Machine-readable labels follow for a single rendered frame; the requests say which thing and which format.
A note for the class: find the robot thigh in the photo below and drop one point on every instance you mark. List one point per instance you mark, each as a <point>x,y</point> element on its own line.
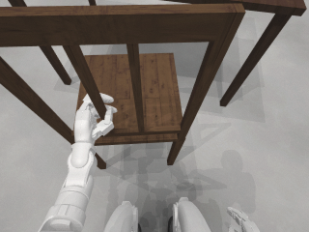
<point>188,218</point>
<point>123,219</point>

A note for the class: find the left robot forearm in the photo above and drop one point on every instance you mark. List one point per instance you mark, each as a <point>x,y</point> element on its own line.
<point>68,212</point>

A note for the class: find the right robot hand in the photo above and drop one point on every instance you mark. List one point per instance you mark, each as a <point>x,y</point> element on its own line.
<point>242,220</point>

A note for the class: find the left robot thigh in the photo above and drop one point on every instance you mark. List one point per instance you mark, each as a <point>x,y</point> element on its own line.
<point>123,219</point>

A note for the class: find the right robot thigh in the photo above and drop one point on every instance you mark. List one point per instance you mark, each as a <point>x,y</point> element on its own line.
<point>188,218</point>

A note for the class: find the chair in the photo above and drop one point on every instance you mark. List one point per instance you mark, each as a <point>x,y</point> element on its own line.
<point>144,86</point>

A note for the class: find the left robot hand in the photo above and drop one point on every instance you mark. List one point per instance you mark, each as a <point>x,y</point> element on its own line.
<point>86,119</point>

